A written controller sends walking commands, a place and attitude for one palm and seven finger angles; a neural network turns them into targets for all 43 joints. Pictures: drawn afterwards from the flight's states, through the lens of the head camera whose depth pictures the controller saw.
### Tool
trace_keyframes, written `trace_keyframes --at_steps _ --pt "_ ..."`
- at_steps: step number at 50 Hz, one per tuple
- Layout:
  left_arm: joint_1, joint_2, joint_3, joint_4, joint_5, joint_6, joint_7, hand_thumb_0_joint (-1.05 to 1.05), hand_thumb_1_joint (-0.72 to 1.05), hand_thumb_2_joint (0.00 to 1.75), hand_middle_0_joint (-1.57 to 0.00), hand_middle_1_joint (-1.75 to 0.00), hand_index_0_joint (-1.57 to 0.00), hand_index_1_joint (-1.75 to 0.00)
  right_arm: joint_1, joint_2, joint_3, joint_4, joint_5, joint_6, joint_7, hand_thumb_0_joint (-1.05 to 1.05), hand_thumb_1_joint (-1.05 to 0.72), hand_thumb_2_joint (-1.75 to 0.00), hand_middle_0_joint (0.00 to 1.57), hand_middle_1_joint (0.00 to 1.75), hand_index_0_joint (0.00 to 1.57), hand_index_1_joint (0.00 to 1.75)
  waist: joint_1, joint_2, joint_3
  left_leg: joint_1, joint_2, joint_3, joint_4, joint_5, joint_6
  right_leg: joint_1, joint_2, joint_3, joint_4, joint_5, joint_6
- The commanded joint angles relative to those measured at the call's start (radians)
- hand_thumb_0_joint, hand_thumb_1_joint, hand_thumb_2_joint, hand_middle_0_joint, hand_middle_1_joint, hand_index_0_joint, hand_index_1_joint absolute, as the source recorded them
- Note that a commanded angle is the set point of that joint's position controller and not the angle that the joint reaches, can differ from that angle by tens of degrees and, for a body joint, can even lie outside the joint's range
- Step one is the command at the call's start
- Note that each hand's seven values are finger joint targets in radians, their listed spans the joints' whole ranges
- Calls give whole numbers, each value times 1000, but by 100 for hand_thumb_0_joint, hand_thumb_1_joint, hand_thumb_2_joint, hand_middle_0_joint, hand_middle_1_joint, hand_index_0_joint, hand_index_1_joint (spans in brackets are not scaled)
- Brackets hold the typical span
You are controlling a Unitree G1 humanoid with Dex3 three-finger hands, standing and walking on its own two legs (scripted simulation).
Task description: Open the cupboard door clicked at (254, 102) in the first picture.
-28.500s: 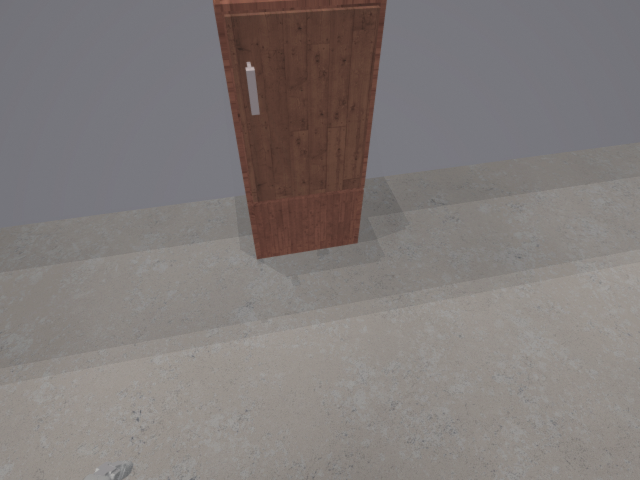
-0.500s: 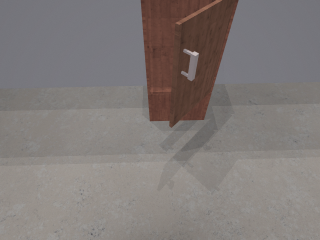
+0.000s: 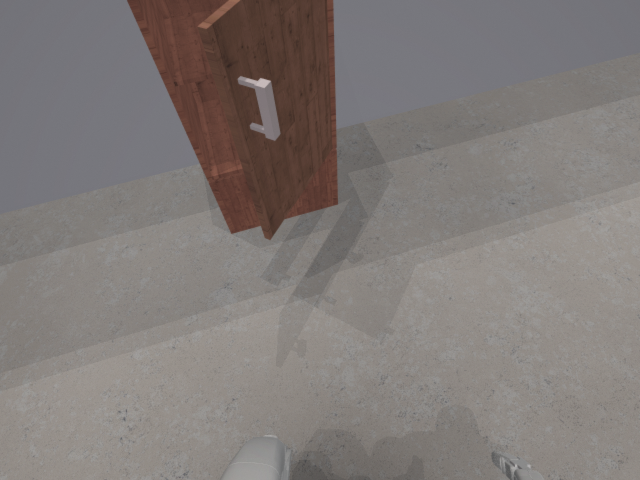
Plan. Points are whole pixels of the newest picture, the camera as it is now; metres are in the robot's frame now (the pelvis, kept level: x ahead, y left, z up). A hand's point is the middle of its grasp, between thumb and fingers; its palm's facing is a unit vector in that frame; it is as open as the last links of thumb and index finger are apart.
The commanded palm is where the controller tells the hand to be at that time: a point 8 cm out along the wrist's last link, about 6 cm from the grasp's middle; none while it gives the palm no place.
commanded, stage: walk to a spot facing it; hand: left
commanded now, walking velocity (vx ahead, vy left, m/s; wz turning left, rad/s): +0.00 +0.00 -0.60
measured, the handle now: (259, 108) +0.72 +0.18 -0.02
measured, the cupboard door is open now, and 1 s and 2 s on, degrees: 46 46 46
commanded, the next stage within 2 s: none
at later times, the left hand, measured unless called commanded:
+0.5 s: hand (176, 436) +0.17 +0.24 -0.17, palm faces -0.25 -0.94 -0.22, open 7.3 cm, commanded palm none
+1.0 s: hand (256, 406) +0.22 +0.13 -0.16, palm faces -0.54 -0.82 -0.20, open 7.3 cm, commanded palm none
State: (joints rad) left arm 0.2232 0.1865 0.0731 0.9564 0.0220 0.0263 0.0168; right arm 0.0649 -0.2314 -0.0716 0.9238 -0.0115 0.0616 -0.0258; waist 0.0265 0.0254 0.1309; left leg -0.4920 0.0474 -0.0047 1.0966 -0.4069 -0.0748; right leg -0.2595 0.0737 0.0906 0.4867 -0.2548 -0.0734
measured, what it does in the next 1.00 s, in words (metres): steps on the spot, turning right: left foot, then right foot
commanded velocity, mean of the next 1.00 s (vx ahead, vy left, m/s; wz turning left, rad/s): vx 0.12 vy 0.00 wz -0.60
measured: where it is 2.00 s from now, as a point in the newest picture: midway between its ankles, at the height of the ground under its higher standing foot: (448, 394)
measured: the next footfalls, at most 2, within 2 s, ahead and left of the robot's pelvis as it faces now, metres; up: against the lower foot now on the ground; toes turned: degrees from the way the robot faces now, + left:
left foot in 0.26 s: +0.07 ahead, +0.16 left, +0.00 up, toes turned -10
right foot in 0.68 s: +0.01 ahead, -0.10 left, +0.00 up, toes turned -29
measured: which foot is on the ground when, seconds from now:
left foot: up 0.00-0.24, down 0.26-0.68, up 0.70-1.00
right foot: down 0.00-0.26, up 0.28-0.66, down 0.68-1.00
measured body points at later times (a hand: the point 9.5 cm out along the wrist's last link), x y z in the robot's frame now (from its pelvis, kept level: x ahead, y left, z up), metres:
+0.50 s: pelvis +0.02 +0.05 +0.00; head +0.10 +0.06 +0.45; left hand +0.18 +0.29 -0.15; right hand +0.02 -0.21 -0.13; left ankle +0.03 +0.16 -0.74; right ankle -0.04 -0.09 -0.66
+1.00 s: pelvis +0.08 +0.00 +0.00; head +0.11 -0.03 +0.45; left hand +0.25 +0.18 -0.15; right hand +0.01 -0.27 -0.14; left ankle +0.18 +0.10 -0.70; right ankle -0.03 -0.08 -0.74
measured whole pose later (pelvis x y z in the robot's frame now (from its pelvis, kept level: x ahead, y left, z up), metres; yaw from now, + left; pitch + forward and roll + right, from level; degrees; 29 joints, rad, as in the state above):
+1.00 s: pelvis +0.08 +0.00 +0.00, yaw -35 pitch +1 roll +0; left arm 0.26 0.19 0.05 0.95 0.03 0.00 -0.03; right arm 0.18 -0.23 -0.06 0.89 -0.02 0.02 0.02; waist 0.01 0.00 0.06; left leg -0.46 0.07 0.04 0.82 -0.36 -0.08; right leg -0.16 0.04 0.10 0.44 -0.30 -0.03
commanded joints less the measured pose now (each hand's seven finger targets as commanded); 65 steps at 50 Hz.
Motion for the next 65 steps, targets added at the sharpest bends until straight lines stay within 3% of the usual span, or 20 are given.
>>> trace_keyframes --at_steps 1,7,11,13,14,19,29,31,32,34,37,41,50,52,53,54,55,57,60,65 --pt "95 204 55 -54 1 -18 19 0 90 90 -20 -30 -20 -30 -25 -59 -6 -92 4 -24 -12 0 -90 -90 20 30 20 30 22 -149 -210 -99 -4 -25 -66 -9 -1 291 -264 288 -66 658 -113" --pt "59 222 64 -80 7 -10 11 0 90 90 -20 -30 -20 -30 -34 -53 -3 -123 12 -38 -14 0 -90 -90 20 30 20 30 15 -158 -179 34 -40 -28 -269 -37 19 169 -249 374 -59 610 -127" --pt "-33 203 58 -110 -4 -4 5 0 90 90 -20 -30 -20 -30 137 -87 -7 -82 15 -56 -21 0 -90 -90 20 30 20 30 -74 -99 -225 398 -15 -40 -652 192 36 -53 -151 318 40 393 -22" --pt "-17 127 39 -146 -14 -6 -14 0 90 90 -20 -30 -20 -30 197 -242 -30 -91 -8 -70 -30 0 -90 -90 20 30 20 30 -74 321 -238 567 431 -455 -815 450 215 -341 34 17 408 -385 103" --pt "-50 164 41 -146 -2 -2 -19 0 90 90 -20 -30 -20 -30 193 -228 -20 -100 -17 -60 -32 0 -90 -90 20 30 20 30 -80 192 -184 442 466 -442 -797 510 285 -326 -27 16 578 -384 115" --pt "-20 136 39 -119 -2 12 -49 0 90 90 -20 -30 -20 -30 134 -141 13 -127 -19 -67 -31 0 -90 -90 20 30 20 30 -12 178 -172 425 245 -45 -708 795 198 -327 -84 -65 727 -188 147" --pt "-163 112 9 -155 -3 8 -64 0 90 90 -20 -30 -20 -30 263 -197 -13 -72 -23 -63 -13 0 -90 -90 20 30 20 30 -73 196 -168 442 285 74 -649 765 180 -146 -84 -193 252 -166 110" --pt "-100 136 12 -137 -5 2 -59 0 90 90 -20 -30 -20 -30 242 -207 -17 -71 -17 -61 -8 0 -90 -90 20 30 20 30 -33 178 -194 400 278 102 -560 736 136 -4 -74 -194 76 -43 87" --pt "-23 168 19 -112 -3 -5 -55 0 90 90 -20 -30 -20 -30 226 -205 -19 -80 -8 -60 -4 0 -90 -90 20 30 20 30 13 93 -226 313 246 139 -435 658 94 162 -86 -174 -50 122 67" --pt "147 355 60 -58 -5 -16 -24 0 90 90 -20 -30 -20 -30 138 -103 9 -152 3 -50 3 0 -90 -90 20 30 20 30 95 -355 -274 -125 29 166 11 -290 -1 413 -489 349 -117 588 -132" --pt "24 257 45 -94 -7 -10 0 0 90 90 -20 -30 -20 -30 97 -120 -2 -126 -5 -38 11 0 -90 -90 20 30 20 30 41 -261 -132 -206 90 19 93 -98 8 247 -359 271 -190 65 -132" --pt "-21 230 34 -108 -2 -39 -12 0 90 90 -20 -30 -20 -30 126 -100 -7 -96 -15 -40 34 0 -90 -90 20 30 20 30 -13 -162 -111 -80 62 48 -21 52 -10 103 -277 174 -234 -34 -98" --pt "36 234 49 -76 6 -57 -31 0 90 90 -20 -30 -20 -30 61 -76 -10 -136 -5 -94 35 0 -90 -90 20 30 20 30 2 -195 -72 78 -18 57 -421 38 9 57 -256 290 -198 -89 -119" --pt "-14 211 50 -90 -2 -55 -31 0 90 90 -20 -30 -20 -30 177 -94 -12 -95 -4 -112 22 0 -90 -90 20 30 20 30 -65 -158 -95 335 -31 66 -609 133 13 -89 -199 241 -101 -77 -71" --pt "-34 163 39 -103 -5 -57 -36 0 90 90 -20 -30 -20 -30 309 -153 -23 -54 -8 -122 6 0 -90 -90 20 30 20 30 -127 -6 -157 556 47 -6 -695 71 38 -218 -118 166 66 -76 -25" --pt "-14 86 23 -120 -18 -56 -48 0 90 90 -20 -30 -20 -30 443 -274 -50 -24 -33 -129 -1 0 -90 -90 20 30 20 30 -173 335 -241 730 369 -407 -806 -120 135 -435 26 -15 427 -298 43" --pt "-75 107 16 -147 -7 -67 -48 0 90 90 -20 -30 -20 -30 496 -277 -39 -26 -29 -120 -5 0 -90 -90 20 30 20 30 -185 285 -219 667 491 -543 -879 -160 209 -492 -35 -31 631 -332 49" --pt "-95 123 33 -121 13 -67 -59 0 90 90 -20 -30 -20 -30 367 -180 -10 -61 -33 -121 -1 0 -90 -90 20 30 20 30 -116 122 -76 450 415 -408 -912 -81 200 -495 -118 -30 785 -175 59" --pt "-44 74 21 -80 15 -48 -83 0 90 90 -20 -30 -20 -30 301 -100 22 -56 -21 -138 -6 0 -90 -90 20 30 20 30 -44 123 -55 419 285 -59 -861 334 109 -466 -153 -86 805 -10 79" --pt "-81 32 0 -79 9 -31 -80 0 90 90 -20 -30 -20 -30 419 -76 35 8 -17 -149 -13 0 -90 -90 20 30 20 30 -50 122 -114 542 249 131 -799 749 99 -513 -131 -141 722 59 78"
